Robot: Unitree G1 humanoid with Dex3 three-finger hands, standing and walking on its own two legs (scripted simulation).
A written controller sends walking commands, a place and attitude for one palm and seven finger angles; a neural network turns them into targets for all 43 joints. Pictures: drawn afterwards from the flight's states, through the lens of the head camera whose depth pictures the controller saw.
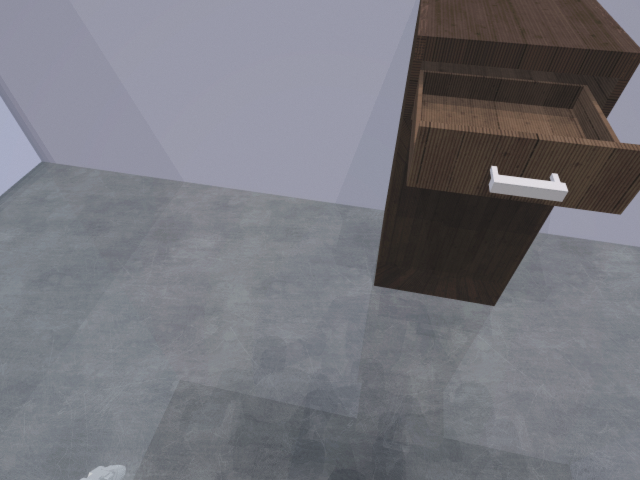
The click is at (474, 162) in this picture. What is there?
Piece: drawer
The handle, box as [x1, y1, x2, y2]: [489, 166, 567, 201]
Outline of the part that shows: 490,168 490,192 559,201 563,199 567,192 565,183 561,183 559,181 557,174 554,173 551,174 550,181 498,175 496,166 491,166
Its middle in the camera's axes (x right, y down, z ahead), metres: +0.37 -0.10 +0.71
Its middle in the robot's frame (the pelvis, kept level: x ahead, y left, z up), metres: +0.62 -0.34 +0.03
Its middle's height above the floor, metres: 0.81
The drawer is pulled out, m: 0.28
